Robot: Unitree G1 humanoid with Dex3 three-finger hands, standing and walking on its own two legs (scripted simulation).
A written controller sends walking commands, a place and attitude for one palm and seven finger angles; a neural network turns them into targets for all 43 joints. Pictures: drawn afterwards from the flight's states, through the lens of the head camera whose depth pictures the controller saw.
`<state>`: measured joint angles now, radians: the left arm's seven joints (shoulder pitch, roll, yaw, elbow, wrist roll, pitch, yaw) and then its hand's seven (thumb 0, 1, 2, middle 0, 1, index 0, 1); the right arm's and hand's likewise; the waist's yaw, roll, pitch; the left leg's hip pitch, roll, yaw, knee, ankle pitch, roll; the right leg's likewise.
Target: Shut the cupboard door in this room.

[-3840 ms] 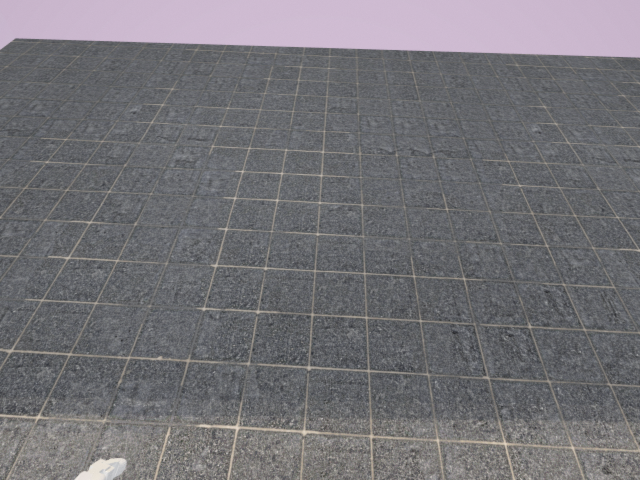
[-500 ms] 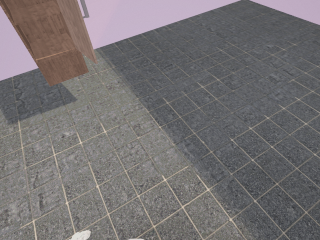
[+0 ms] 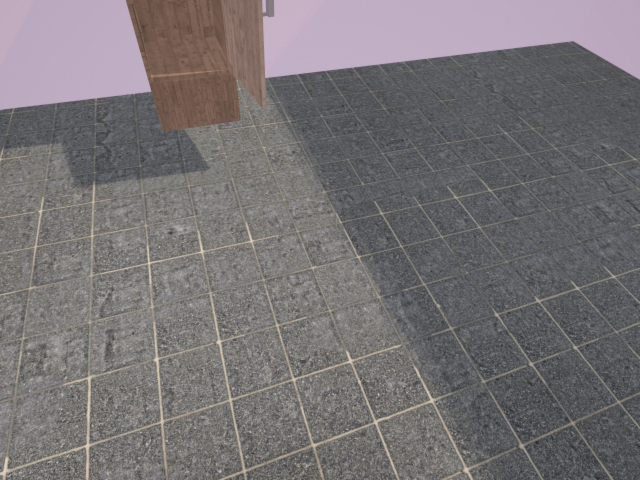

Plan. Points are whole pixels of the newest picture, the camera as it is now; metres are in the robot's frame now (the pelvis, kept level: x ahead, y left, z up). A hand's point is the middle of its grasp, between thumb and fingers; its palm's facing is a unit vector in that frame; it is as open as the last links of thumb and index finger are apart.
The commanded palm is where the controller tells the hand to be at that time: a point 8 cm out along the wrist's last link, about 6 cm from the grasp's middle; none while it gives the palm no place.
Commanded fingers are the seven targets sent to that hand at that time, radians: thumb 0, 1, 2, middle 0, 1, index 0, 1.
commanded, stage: stand and wait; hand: left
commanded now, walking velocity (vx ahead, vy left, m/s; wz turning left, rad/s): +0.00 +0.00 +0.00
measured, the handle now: out of the picture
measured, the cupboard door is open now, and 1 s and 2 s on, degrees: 100 100 100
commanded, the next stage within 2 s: turn or walk to find it in 0.38 s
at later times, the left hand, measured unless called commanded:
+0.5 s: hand out of the picture -0.01 +0.15 -0.17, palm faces +0.04 -0.98 -0.17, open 7.4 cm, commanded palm none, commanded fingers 0.00 0.90 0.90 -0.20 -0.30 -0.20 -0.30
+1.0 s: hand out of the picture -0.04 +0.15 -0.18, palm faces +0.08 -0.99 -0.15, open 7.4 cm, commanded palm none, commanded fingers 0.00 0.90 0.90 -0.20 -0.30 -0.20 -0.30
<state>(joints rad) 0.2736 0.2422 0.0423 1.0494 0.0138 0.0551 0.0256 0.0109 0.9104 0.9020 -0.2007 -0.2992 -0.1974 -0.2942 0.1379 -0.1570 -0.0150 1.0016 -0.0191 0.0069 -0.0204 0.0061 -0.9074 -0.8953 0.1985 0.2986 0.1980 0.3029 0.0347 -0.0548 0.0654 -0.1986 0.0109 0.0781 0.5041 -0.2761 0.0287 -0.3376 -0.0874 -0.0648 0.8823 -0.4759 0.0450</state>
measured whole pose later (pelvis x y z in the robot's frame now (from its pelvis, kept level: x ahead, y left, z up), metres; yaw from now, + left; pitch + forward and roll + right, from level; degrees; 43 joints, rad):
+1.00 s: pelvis -0.02 -0.01 +0.00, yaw +2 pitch -2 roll +0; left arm 0.31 0.12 0.00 1.13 0.01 0.01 0.04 0.01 0.91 0.90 -0.20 -0.30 -0.20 -0.29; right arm 0.30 -0.12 -0.01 1.13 -0.01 0.00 -0.03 0.01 -0.92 -0.90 0.20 0.30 0.20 0.30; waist 0.00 -0.01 0.02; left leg -0.21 0.01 0.05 0.46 -0.22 0.02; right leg -0.19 -0.06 -0.10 0.46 -0.23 0.02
